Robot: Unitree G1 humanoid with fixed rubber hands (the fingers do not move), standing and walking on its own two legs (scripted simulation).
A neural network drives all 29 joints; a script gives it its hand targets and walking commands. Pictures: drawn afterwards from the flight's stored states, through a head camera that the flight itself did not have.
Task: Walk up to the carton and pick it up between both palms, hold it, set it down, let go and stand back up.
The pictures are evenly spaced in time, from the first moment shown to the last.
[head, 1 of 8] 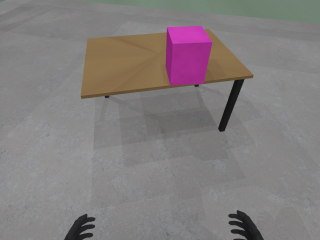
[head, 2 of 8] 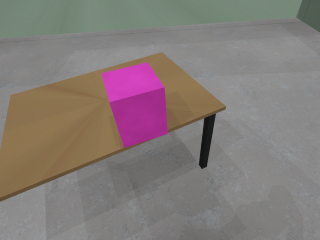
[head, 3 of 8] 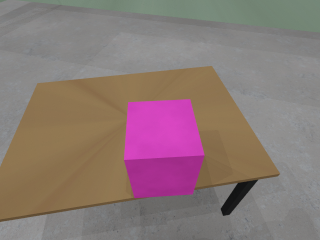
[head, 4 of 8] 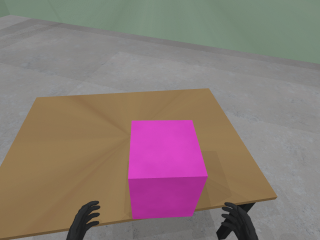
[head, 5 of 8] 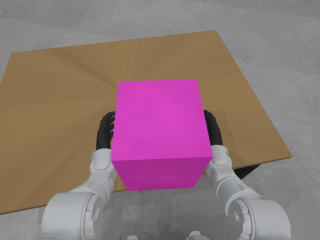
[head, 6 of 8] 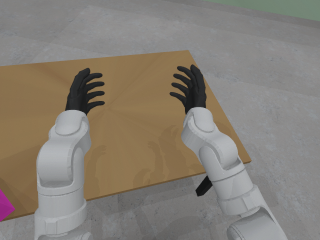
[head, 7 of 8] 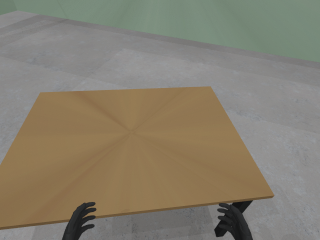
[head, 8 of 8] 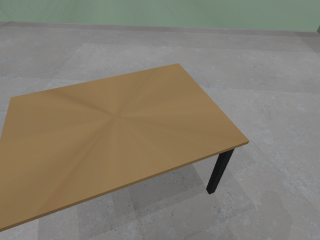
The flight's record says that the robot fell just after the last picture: no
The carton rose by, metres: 0.01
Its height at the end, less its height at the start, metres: -0.60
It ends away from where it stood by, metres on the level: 1.49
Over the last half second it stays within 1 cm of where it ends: yes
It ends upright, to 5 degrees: no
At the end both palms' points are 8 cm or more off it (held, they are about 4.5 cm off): yes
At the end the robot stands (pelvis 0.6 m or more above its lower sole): yes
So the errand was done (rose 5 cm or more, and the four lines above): no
